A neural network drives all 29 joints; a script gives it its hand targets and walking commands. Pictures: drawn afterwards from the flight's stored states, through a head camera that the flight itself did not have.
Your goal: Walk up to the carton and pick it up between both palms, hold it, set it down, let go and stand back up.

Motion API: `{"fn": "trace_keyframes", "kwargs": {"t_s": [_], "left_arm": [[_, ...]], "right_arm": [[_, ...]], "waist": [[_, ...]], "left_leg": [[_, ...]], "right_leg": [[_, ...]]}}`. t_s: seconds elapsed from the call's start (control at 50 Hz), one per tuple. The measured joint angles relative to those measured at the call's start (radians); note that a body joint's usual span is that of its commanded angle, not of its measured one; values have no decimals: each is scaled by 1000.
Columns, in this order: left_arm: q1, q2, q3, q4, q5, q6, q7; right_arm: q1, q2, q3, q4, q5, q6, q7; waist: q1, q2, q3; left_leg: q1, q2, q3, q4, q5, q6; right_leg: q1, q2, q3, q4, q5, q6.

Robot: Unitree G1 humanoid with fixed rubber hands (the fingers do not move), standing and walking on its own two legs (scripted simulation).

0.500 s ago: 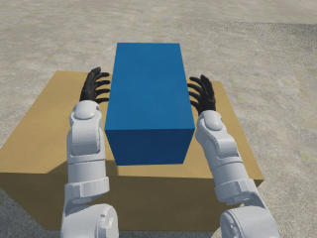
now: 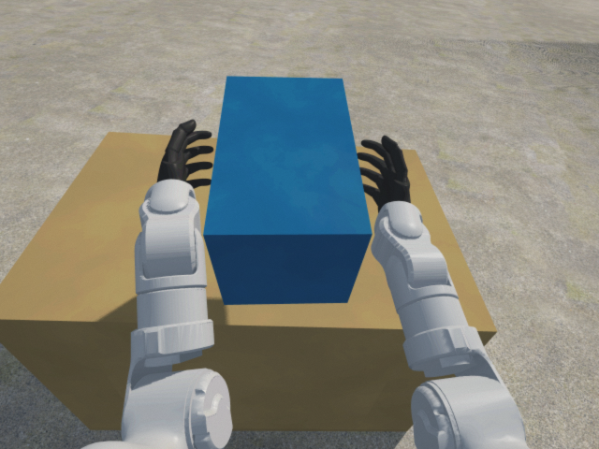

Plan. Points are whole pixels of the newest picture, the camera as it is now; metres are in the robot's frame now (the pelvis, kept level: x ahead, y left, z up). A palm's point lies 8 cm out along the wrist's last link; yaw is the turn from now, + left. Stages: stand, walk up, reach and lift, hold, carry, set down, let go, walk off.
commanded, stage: hold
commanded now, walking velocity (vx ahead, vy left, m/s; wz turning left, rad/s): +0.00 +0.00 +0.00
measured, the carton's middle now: (285, 186) +0.45 +0.01 +0.13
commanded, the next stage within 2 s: set down in 0.96 s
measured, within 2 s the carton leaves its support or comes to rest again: neither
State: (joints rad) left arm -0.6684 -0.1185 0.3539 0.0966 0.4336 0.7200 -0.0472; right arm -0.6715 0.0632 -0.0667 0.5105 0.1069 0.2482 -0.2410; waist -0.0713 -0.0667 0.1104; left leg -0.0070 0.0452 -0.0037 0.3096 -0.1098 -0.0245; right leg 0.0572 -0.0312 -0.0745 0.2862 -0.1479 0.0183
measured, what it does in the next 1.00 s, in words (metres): stands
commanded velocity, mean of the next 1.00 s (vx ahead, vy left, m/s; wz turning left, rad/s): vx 0.00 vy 0.00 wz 0.00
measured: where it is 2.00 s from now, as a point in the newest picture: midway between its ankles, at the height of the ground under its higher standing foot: outside the picture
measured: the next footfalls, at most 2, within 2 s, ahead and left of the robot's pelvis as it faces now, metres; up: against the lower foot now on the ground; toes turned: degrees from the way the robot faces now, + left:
none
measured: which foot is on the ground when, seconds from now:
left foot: down 0.00-1.00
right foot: down 0.00-1.00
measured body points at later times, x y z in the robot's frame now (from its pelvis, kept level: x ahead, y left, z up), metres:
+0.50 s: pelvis +0.01 +0.00 +0.00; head -0.03 +0.03 +0.45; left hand +0.38 +0.15 +0.19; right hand +0.37 -0.12 +0.18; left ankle +0.06 +0.14 -0.75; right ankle +0.02 -0.13 -0.75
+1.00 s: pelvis +0.01 +0.00 +0.00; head -0.03 +0.03 +0.45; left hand +0.38 +0.14 +0.19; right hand +0.38 -0.13 +0.17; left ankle +0.06 +0.14 -0.75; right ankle +0.02 -0.13 -0.75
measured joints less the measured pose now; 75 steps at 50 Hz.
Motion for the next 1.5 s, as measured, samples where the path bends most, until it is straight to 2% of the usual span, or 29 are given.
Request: {"fn": "trace_keyframes", "kwargs": {"t_s": [0.1, 0.24, 0.44, 0.62, 0.78, 0.92, 1.06, 1.16, 1.3, 1.4, 1.5], "left_arm": [[3, 9, 2, 10, 7, 9, -6], [67, 5, -28, -64, 2, 9, -8], [109, -6, -54, -131, -7, 30, 1], [67, -8, -27, -93, 11, 38, -9], [19, -2, -10, -32, 16, 22, -8], [31, -5, -12, -36, 8, 7, -10], [29, -11, 0, -24, 12, -1, -11], [11, -12, 10, 11, 31, -51, -18], [17, -23, 21, 91, 37, -176, -8], [64, -21, 14, 129, 31, -233, -17], [127, -31, -19, 124, 4, -262, 8]], "right_arm": [[-6, 11, -7, 26, -5, -3, 4], [44, -8, 58, -42, 54, -4, -25], [87, -27, 97, -103, 83, 0, -38], [57, -4, 53, -69, 39, 9, -20], [23, 14, 5, -20, -5, -9, -2], [40, -4, 36, -37, 22, -19, -18], [38, -10, 46, -20, 30, -29, -24], [24, 15, -2, 9, -24, -81, -4], [49, 75, -98, 31, -123, -236, 23], [85, 70, -84, 61, -126, -316, 24], [139, 50, -43, 89, -100, -379, 19]], "waist": [[-8, -9, -4], [-33, -8, 14], [-29, -4, 19], [-14, -5, 27], [-16, 5, 24], [-27, 11, 26], [-15, -3, 16], [-6, -16, 15], [2, -20, 8], [-5, -20, 30], [-9, -24, 49]], "left_leg": [[4, -1, -6, -4, -2, -4], [20, -1, -13, 29, -33, -5], [30, -1, -5, 39, -42, -3], [30, -2, -4, 11, -16, -3], [10, -2, -8, 0, -2, -4], [18, 1, -7, 6, -10, -4], [28, 2, 4, 8, -19, -1], [30, -4, 4, 5, -21, 1], [22, -14, -2, 4, -29, 6], [43, -19, 0, 8, -44, 9], [39, -16, 0, 24, -60, 7]], "right_leg": [[10, -1, -7, -8, -4, 0], [48, 0, -14, -17, -13, 6], [58, -1, -6, -14, -16, 7], [42, -2, -4, -9, -7, 3], [15, -2, -8, -2, -4, 0], [30, 2, -7, -13, -3, 2], [35, 1, 3, -9, -9, 4], [38, -4, 2, -11, -11, 6], [38, -14, -5, -24, -16, 13], [69, -18, -5, -41, -20, 20], [77, -16, -5, -50, -22, 21]]}}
